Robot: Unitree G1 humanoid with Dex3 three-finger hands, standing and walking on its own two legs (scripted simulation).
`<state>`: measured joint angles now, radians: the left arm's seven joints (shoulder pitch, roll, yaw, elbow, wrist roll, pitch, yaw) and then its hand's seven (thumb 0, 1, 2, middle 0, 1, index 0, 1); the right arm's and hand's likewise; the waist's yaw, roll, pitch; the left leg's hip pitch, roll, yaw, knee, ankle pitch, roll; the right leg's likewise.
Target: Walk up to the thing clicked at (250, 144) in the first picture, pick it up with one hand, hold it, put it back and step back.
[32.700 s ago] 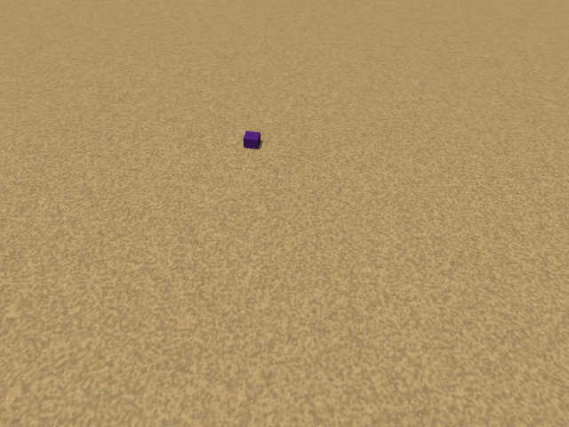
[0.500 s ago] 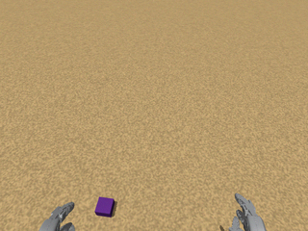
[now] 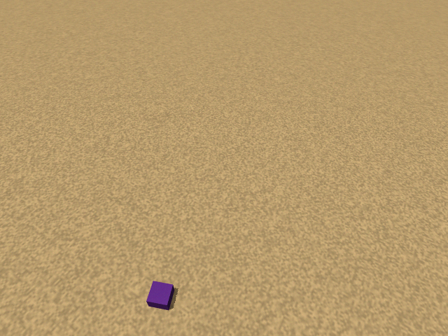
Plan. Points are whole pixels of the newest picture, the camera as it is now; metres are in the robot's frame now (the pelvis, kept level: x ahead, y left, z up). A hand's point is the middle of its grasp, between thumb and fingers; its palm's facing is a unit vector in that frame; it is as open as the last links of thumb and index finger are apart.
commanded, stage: stand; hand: left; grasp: from above
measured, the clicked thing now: (160, 295) +0.44 +0.24 -0.72
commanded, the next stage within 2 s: none
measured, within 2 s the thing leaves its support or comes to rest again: neither
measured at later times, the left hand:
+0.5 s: hand out of the picture +0.02 +0.24 -0.14, palm faces +0.02 -0.94 -0.34, open 7.4 cm
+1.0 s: hand out of the picture +0.05 +0.22 -0.14, palm faces -0.01 -0.95 -0.30, open 7.4 cm
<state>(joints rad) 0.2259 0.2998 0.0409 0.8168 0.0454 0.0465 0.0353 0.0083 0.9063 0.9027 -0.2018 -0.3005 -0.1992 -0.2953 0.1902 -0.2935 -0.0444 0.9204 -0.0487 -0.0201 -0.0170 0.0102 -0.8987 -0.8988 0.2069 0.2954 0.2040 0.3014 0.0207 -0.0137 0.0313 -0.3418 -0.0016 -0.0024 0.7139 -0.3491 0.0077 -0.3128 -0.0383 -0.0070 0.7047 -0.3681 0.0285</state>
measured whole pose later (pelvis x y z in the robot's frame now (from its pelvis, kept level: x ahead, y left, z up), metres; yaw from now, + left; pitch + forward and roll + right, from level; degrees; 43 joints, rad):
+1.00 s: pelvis +0.00 -0.01 +0.03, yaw -1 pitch -4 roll +0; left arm 0.15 0.28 0.02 1.15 0.02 0.01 0.02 0.00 0.91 0.90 -0.20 -0.30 -0.20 -0.30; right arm 0.16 -0.29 -0.01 1.15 -0.01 0.00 -0.01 0.01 -0.90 -0.90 0.20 0.30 0.20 0.30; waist 0.00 0.01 0.06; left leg -0.12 0.01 0.01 0.37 -0.18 -0.01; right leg -0.10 -0.02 0.00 0.36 -0.19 0.02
